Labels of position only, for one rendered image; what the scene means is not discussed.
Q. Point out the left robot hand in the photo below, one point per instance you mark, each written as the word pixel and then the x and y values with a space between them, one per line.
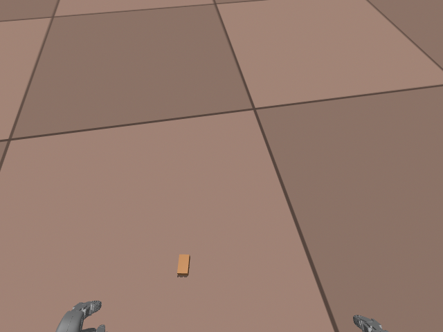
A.
pixel 73 320

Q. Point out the small box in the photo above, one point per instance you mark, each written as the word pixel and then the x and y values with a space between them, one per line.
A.
pixel 183 265

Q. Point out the right robot hand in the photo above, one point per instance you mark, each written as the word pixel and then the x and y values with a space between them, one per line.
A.
pixel 367 325

